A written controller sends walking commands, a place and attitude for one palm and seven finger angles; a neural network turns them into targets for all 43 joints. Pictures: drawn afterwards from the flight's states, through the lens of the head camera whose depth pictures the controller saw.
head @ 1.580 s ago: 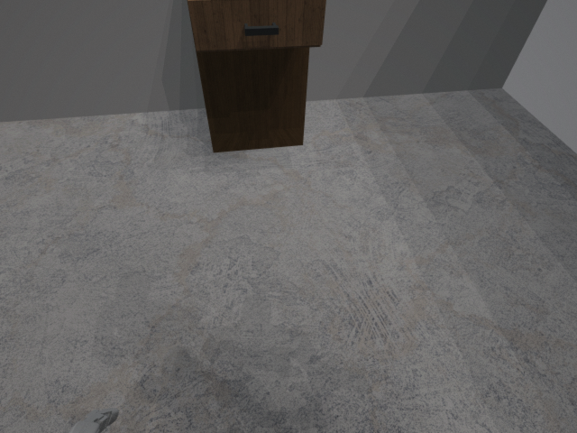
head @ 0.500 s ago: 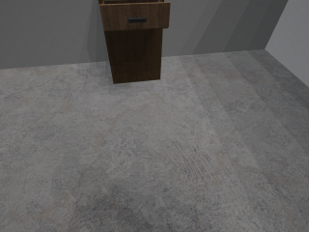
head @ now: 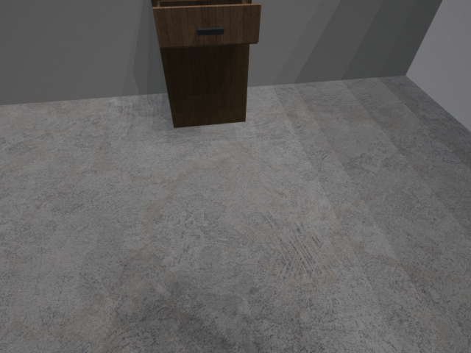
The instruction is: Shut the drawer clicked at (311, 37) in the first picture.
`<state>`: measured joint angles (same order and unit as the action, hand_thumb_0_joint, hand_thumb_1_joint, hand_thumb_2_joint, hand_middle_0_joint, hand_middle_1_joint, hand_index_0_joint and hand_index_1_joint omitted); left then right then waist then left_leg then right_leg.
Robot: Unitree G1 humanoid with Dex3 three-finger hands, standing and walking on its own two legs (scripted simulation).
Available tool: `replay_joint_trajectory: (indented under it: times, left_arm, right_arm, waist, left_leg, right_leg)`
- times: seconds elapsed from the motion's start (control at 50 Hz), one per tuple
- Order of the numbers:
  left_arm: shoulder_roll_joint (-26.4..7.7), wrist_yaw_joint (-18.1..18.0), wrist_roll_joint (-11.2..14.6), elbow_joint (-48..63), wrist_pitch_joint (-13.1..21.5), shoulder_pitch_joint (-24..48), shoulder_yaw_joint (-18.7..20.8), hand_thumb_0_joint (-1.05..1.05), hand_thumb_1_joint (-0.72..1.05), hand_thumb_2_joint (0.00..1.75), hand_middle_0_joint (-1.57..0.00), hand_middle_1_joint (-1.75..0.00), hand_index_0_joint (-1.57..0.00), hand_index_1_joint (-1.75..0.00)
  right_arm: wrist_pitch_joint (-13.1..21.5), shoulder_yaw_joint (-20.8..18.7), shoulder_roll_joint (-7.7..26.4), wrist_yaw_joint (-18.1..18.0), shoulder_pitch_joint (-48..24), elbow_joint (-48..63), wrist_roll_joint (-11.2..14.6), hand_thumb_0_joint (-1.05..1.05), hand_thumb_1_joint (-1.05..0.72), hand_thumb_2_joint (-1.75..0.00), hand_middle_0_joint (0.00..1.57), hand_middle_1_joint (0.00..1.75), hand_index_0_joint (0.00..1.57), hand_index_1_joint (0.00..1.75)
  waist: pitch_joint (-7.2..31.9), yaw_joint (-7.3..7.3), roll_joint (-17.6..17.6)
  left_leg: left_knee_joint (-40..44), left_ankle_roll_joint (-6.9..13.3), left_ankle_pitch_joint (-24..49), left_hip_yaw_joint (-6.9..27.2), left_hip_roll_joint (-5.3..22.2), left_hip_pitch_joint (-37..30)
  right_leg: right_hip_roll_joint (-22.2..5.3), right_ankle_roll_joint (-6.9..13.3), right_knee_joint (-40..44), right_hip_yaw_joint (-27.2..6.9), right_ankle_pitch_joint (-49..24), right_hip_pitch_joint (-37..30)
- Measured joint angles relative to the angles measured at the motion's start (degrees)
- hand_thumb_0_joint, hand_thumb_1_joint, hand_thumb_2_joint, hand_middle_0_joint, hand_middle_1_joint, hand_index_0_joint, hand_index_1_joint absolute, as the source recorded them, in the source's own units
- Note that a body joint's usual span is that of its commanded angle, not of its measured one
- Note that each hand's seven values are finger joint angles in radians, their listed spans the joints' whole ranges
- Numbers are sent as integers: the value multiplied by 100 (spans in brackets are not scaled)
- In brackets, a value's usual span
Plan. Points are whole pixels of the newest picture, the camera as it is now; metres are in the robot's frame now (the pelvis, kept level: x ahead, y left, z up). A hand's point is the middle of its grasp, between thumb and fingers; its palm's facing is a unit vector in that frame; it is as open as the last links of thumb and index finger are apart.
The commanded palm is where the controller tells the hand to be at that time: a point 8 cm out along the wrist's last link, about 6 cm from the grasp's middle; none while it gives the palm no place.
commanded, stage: look at it before walking up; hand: left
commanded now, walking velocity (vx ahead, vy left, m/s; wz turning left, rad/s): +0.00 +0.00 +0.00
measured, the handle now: (210, 29) +1.36 +0.19 -0.01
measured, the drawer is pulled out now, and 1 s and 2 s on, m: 0.30 0.30 0.30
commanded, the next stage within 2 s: walk to a spot facing it in 0.06 s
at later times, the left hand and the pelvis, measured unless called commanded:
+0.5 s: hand out of the picture +0.04 +0.19 -0.20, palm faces -0.02 -0.98 -0.18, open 7.3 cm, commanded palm none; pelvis +0.06 +0.00 -0.02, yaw -3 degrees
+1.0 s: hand (184, 317) +0.23 +0.13 -0.18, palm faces -0.08 -0.99 -0.15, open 7.3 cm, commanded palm none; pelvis +0.26 -0.03 -0.01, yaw -8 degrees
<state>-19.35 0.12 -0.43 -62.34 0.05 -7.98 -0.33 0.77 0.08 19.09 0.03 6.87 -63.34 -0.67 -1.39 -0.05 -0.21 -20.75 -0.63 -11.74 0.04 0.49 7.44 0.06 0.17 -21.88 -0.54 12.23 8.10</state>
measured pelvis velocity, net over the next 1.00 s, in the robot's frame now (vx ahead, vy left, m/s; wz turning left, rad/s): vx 0.26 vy -0.03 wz -0.14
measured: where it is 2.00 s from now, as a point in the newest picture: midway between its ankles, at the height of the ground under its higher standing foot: (263, 250)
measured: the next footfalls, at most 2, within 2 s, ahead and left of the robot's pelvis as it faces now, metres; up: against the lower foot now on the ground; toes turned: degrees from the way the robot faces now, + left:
right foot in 0.68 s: +0.16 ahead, -0.11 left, +0.00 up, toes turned -12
left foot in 1.12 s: +0.50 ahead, +0.05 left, +0.00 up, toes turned +0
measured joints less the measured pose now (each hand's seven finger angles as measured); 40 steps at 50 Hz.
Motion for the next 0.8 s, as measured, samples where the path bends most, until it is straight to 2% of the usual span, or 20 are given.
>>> replay_joint_trajectory:
  times: [0.24,0.38,0.52,0.56,0.6,0.64,0.66,0.68,0.7,0.76,0.8]
  left_arm:
    - [56,-40,-2,0,-29,-67,5,0,91,90,-21,-30,-20,-30]
    - [415,80,-59,-21,-132,-729,52,0,91,90,-20,-30,-20,-30]
    - [793,111,-50,-123,-30,-1369,144,0,91,90,-20,-30,-20,-30]
    - [878,103,-44,-183,-31,-1456,152,0,91,90,-20,-30,-20,-30]
    - [952,109,-44,-229,-56,-1406,161,0,91,90,-20,-30,-20,-30]
    - [997,137,-42,-183,-49,-1216,192,1,91,90,-20,-30,-20,-30]
    - [1005,157,-44,-106,-7,-1098,214,1,91,90,-20,-30,-20,-30]
    - [980,172,-52,5,82,-994,238,1,91,90,-20,-30,-20,-30]
    - [949,152,-62,103,205,-895,273,1,91,90,-20,-30,-20,-30]
    - [920,38,-8,266,450,-818,311,0,91,90,-20,-30,-20,-30]
    - [939,-31,-23,274,490,-924,299,0,91,90,-20,-30,-20,-29]
  right_arm:
    - [-32,15,-40,-19,34,-12,-28,0,-91,-90,20,30,20,30]
    - [-90,5,-390,38,621,-20,-97,0,-91,-90,20,30,20,30]
    - [87,-52,-754,7,1225,-85,-71,0,-91,-90,20,30,20,30]
    - [184,-91,-839,-30,1348,-106,-78,0,-91,-90,20,30,20,30]
    - [281,-122,-906,-79,1496,-113,-96,0,-91,-90,20,30,20,30]
    - [312,-132,-949,-109,1662,-153,-115,0,-91,-90,20,30,20,30]
    - [298,-129,-961,-112,1749,-197,-113,0,-91,-90,20,30,20,30]
    - [272,-120,-992,-104,1839,-260,-91,0,-91,-90,20,30,20,30]
    - [220,-107,-1037,-84,1896,-358,-52,0,-91,-90,20,30,20,30]
    - [58,-124,-1101,-18,1850,-589,-13,0,-91,-90,20,30,20,30]
    - [18,-179,-1071,-8,1640,-546,-37,1,-91,-90,20,30,20,30]
  waist:
    - [39,-17,-2]
    - [326,-60,1]
    - [238,-39,-67]
    - [166,-13,-84]
    - [68,93,-45]
    - [-55,211,52]
    - [-122,233,126]
    - [-182,224,146]
    - [-226,193,145]
    - [-211,5,89]
    - [-126,-82,17]
  left_leg:
    - [-47,-10,-55,-19,15,8]
    - [-761,50,-795,-155,95,141]
    - [-1391,42,-1439,-350,148,158]
    - [-1368,21,-1581,-500,170,-14]
    - [-1196,-11,-1631,-605,207,-260]
    - [-1035,-74,-1664,-618,272,-474]
    - [-1072,-109,-1724,-593,333,-521]
    - [-1363,-99,-1808,-591,383,-447]
    - [-2000,-33,-1807,-570,446,-207]
    - [-4237,116,-1583,-327,390,730]
    - [-4915,119,-1252,-391,402,1325]
  right_leg:
    - [13,-3,-26,-17,38,8]
    - [104,72,-610,-151,580,145]
    - [158,101,-1474,-300,1270,356]
    - [106,158,-2142,-110,1405,614]
    - [41,175,-2709,168,1740,943]
    - [-17,207,-2618,431,1845,1177]
    - [-20,232,-2248,562,1634,1196]
    - [-35,281,-1865,641,1153,1139]
    - [-45,323,-1902,719,881,1105]
    - [4,393,-1812,794,1165,686]
    - [42,359,-1382,708,1143,321]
